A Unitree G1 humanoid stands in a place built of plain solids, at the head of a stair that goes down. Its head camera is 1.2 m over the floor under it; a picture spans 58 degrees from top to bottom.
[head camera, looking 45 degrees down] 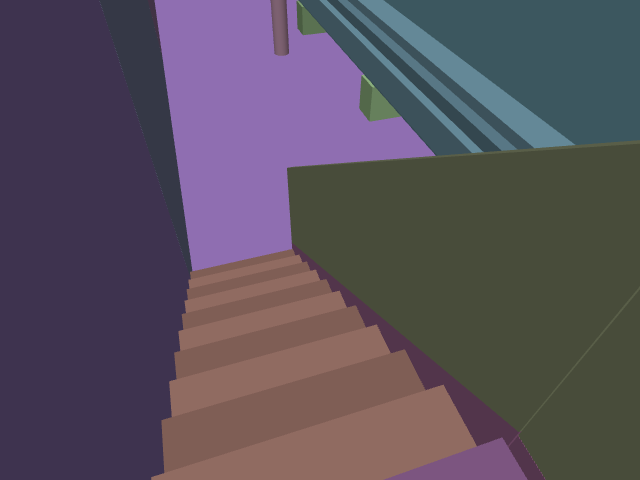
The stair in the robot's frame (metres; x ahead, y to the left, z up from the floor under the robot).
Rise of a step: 0.17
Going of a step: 0.25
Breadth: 0.96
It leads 17 degrees to the left of straight ahead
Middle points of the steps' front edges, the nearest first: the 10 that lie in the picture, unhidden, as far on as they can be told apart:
0.55 0.04 -0.17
0.78 0.11 -0.35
1.02 0.19 -0.52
1.26 0.26 -0.69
1.49 0.34 -0.87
1.73 0.41 -1.04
1.97 0.49 -1.21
2.20 0.56 -1.39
2.44 0.63 -1.56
2.68 0.71 -1.73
